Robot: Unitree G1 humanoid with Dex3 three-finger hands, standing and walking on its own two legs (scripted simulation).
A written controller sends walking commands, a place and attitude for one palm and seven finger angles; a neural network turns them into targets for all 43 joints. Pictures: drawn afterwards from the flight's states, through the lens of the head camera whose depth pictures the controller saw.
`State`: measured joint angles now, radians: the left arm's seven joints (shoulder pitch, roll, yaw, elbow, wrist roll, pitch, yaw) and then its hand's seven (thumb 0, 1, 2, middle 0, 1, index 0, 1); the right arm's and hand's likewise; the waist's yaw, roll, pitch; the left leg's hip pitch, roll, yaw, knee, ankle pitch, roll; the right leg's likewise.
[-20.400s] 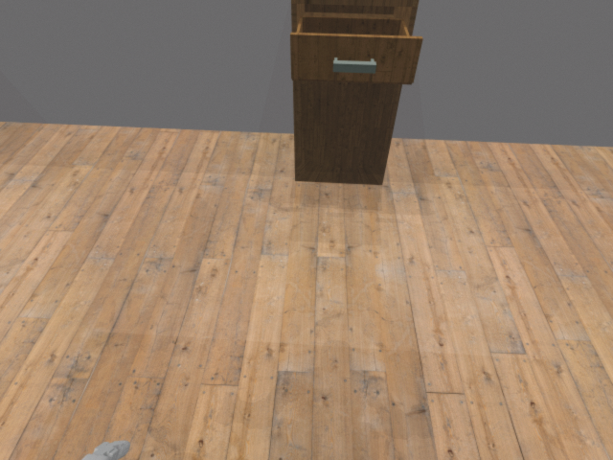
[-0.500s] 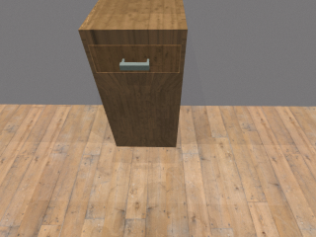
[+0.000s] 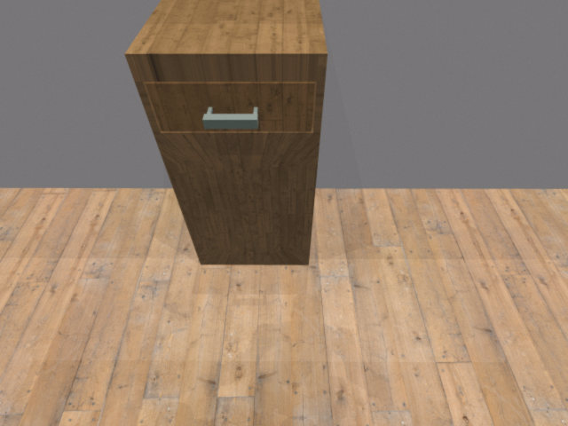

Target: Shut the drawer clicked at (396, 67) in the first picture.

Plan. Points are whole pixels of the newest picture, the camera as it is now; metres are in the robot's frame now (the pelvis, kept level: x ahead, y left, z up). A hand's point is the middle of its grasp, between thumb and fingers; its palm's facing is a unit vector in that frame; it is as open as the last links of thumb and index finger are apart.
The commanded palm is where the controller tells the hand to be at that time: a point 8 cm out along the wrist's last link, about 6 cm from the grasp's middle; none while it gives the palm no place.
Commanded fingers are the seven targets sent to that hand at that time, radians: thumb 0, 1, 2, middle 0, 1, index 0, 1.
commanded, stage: look to check the result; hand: left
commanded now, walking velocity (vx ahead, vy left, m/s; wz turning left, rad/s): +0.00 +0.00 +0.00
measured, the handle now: (232, 116) +0.80 +0.17 -0.02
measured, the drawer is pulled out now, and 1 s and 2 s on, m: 0.00 0.00 0.00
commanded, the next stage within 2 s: stand and wait in 0.42 s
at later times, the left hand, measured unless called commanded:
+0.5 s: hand out of the picture +0.09 +0.23 -0.16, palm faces -0.02 -0.94 -0.33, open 7.4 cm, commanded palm none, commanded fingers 0.00 0.90 0.90 -0.20 -0.30 -0.20 -0.30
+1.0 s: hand out of the picture +0.10 +0.23 -0.16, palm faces -0.04 -0.94 -0.33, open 7.4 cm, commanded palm none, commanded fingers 0.00 0.90 0.90 -0.20 -0.30 -0.20 -0.30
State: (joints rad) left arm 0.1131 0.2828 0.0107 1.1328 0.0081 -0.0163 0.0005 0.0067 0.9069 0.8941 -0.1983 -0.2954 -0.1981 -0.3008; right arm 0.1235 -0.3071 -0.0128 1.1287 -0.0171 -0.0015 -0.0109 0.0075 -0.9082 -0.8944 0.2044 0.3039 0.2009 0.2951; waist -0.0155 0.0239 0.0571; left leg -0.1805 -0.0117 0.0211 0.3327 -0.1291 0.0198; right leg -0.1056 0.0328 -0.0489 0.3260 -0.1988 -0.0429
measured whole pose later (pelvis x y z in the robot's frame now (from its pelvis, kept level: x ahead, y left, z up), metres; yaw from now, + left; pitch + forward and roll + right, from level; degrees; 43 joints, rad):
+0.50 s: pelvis +0.02 -0.01 +0.00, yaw +0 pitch -1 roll +0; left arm 0.11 0.30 0.01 1.14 0.01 -0.02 0.00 0.01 0.91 0.89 -0.20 -0.30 -0.20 -0.30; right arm 0.10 -0.31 -0.01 1.13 -0.01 0.00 -0.01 0.01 -0.91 -0.89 0.21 0.30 0.20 0.30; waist -0.01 0.02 0.05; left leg -0.15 0.00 0.02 0.31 -0.15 0.01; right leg -0.07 0.04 -0.04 0.29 -0.21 -0.05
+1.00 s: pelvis +0.03 -0.01 +0.00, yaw -1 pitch -1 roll +0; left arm 0.11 0.30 0.01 1.13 0.00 -0.02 0.01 0.01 0.91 0.89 -0.20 -0.30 -0.20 -0.30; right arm 0.12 -0.31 0.00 1.14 -0.01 0.00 -0.01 0.01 -0.91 -0.89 0.21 0.30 0.20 0.30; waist -0.01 0.02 0.05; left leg -0.13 0.00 0.04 0.30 -0.16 0.01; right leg -0.05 0.04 -0.03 0.28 -0.21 -0.05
